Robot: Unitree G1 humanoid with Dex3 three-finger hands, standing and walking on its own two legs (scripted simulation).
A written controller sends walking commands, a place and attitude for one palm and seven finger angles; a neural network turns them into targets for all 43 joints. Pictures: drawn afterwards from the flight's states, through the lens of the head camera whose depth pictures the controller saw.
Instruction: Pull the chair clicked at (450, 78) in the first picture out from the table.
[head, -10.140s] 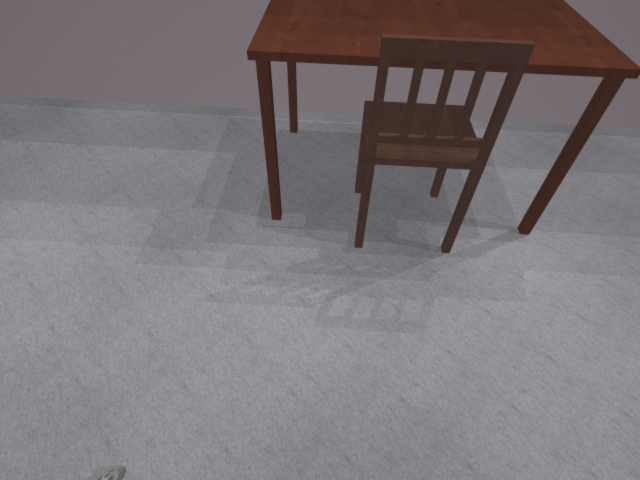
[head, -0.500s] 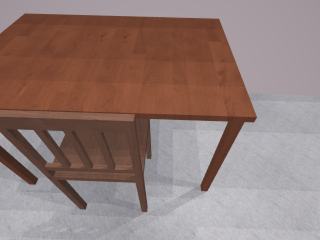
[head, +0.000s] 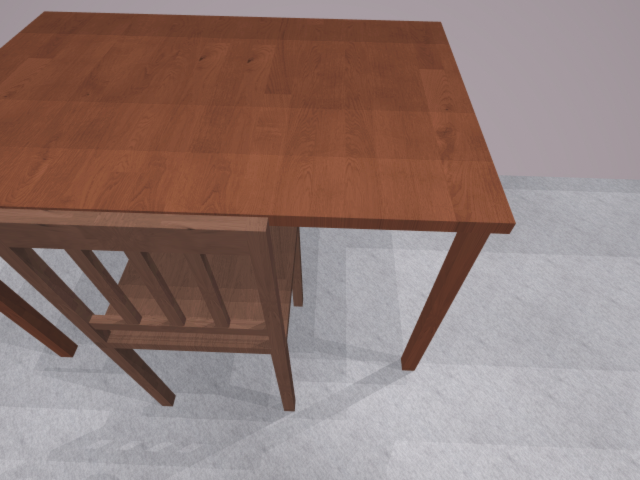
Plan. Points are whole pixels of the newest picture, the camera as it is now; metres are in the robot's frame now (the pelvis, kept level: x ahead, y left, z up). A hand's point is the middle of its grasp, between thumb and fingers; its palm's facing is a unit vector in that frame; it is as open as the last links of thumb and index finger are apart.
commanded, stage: come to a stop and stand still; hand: left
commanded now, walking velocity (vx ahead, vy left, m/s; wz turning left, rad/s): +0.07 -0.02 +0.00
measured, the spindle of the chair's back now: (158, 289) +0.40 +0.31 -0.09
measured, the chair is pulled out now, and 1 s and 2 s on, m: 0.00 0.00 0.00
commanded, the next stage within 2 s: look again from close up in 0.88 s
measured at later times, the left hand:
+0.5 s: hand out of the picture -0.03 +0.21 -0.18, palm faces +0.04 -0.97 -0.23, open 7.4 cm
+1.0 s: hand out of the picture +0.01 +0.20 -0.18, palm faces +0.03 -0.98 -0.21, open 7.4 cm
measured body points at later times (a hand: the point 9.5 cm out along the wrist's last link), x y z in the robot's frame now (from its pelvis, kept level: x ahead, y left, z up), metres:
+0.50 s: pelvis -0.01 +0.01 -0.01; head +0.00 +0.02 +0.44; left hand -0.03 +0.26 -0.16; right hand +0.01 -0.22 -0.16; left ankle +0.04 +0.14 -0.73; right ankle -0.07 -0.13 -0.73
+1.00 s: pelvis +0.00 +0.01 +0.00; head +0.01 +0.02 +0.45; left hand +0.01 +0.25 -0.16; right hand +0.07 -0.22 -0.15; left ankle +0.04 +0.14 -0.73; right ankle -0.07 -0.13 -0.73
